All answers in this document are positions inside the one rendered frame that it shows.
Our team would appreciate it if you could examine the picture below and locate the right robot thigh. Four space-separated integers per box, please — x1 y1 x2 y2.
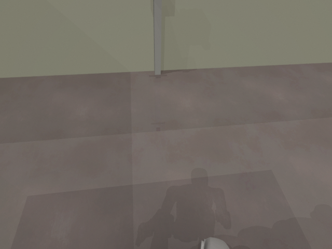
200 237 230 249

